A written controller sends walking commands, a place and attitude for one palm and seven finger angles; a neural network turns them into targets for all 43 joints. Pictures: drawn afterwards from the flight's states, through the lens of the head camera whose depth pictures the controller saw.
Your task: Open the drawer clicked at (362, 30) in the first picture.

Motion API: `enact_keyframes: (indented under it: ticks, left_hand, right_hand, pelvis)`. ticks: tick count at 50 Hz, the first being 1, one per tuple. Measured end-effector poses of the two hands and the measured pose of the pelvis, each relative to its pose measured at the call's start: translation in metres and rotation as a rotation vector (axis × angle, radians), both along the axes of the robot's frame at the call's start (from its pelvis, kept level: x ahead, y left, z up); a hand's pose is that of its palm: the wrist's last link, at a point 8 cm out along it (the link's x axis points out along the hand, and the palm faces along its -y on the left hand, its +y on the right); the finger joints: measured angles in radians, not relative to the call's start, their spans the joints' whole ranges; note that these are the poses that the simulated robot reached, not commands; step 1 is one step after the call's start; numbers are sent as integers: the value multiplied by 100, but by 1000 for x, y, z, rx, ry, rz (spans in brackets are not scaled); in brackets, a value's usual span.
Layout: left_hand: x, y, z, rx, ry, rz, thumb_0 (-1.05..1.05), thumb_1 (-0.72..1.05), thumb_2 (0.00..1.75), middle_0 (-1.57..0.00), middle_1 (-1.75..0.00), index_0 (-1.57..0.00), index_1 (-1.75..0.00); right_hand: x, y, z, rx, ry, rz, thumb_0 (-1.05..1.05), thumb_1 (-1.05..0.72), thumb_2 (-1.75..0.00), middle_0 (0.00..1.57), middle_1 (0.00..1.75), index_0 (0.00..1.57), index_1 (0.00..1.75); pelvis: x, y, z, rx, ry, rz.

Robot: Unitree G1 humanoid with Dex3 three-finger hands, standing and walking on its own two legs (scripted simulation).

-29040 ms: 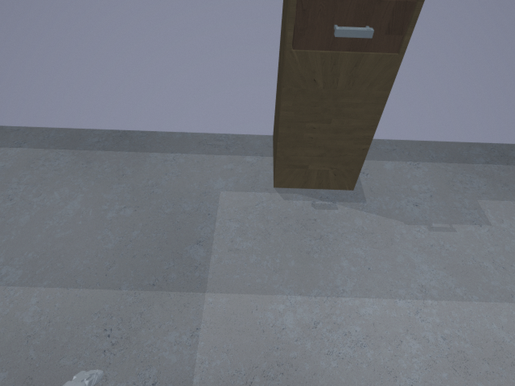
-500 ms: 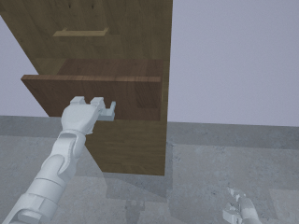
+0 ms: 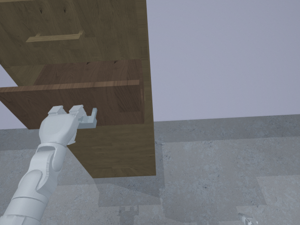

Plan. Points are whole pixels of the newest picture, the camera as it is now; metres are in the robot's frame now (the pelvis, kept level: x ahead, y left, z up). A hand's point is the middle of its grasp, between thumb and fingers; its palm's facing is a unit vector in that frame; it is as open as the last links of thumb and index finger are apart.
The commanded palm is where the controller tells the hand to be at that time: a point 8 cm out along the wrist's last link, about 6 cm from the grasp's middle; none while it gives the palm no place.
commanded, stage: pull the drawer open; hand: left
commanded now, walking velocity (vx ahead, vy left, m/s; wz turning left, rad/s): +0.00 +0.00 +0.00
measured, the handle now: (74, 117) +0.39 +0.23 +0.08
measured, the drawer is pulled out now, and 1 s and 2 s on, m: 0.11 0.23 0.30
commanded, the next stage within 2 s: open the thumb to release the handle in 1.60 s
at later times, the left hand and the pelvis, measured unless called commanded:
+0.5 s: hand (63, 162) +0.26 +0.23 +0.06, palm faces +0.03 -0.06 -1.00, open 5.9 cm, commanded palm +0.24 +0.23 +0.12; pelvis +0.01 +0.00 +0.00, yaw +3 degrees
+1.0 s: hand (57, 180) +0.22 +0.23 +0.06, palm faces +0.02 -0.11 -0.99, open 6.1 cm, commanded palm +0.17 +0.23 +0.12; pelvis +0.00 +0.00 +0.00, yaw +0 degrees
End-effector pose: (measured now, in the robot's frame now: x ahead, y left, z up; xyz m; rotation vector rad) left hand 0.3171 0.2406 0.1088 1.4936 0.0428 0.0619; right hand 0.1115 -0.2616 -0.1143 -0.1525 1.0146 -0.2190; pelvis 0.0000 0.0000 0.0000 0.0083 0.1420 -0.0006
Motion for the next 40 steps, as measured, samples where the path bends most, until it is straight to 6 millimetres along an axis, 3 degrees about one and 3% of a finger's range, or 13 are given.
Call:
enact_keyframes:
  ticks: [5, 14, 18, 22, 30, 40]
  left_hand:
    - [-22, -1, -1, -17, -20, -2, 4, 71, 75, -27, -135, -40, -132]
    - [-69, -4, -1, -29, -26, 14, 5, 69, 75, -28, -135, -40, -132]
    - [-77, -5, -1, -4, -43, 22, 3, 68, 78, -31, -135, -41, -133]
    - [-76, -7, -1, 12, -30, 40, 3, 67, 79, -31, -134, -42, -134]
    - [-75, -7, 2, 7, 4, 51, 4, 66, 78, -33, -133, -42, -134]
    - [-79, -6, 2, -9, 12, 35, 5, 67, 75, -31, -134, -41, -134]
  right_hand:
    - [19, 2, 8, 3, -58, 8, 1, -90, -90, 20, 30, 20, 30]
    - [89, 34, 24, 51, -209, 136, 1, -90, -90, 19, 30, 20, 30]
    - [116, 55, 25, 61, -234, 228, 1, -90, -90, 20, 30, 20, 30]
    - [129, 74, 27, 93, -257, 270, 1, -90, -90, 20, 30, 20, 30]
    - [119, 83, 27, 115, -250, 291, 1, -90, -90, 20, 30, 20, 30]
    - [75, 42, 18, 61, -175, 200, 1, -90, -90, 20, 30, 20, 30]
  pelvis:
    - [6, 4, 0, -2, -5, -8]
    - [15, 9, 0, -8, -19, 14]
    - [11, 9, -1, -8, -33, 47]
    - [8, 6, -1, -7, -43, 57]
    - [2, -1, 1, -1, -67, 61]
    - [-6, -7, 3, 3, -70, 27]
